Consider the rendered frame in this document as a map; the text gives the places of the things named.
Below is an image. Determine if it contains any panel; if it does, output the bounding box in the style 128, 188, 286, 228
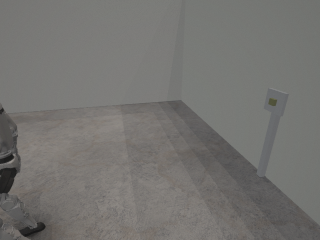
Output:
256, 88, 289, 177

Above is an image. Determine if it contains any robot right upper arm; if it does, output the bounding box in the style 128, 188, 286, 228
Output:
0, 103, 17, 134

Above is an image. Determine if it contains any robot left thigh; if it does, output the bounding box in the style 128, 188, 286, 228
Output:
0, 170, 14, 228

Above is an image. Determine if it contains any robot right forearm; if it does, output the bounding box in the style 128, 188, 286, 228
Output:
10, 129, 18, 155

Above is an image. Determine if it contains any right robot hand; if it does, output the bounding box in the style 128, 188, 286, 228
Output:
16, 154, 21, 173

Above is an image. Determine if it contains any robot right foot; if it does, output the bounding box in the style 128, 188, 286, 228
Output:
19, 222, 46, 237

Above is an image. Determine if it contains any button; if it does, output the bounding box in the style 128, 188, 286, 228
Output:
268, 98, 277, 106

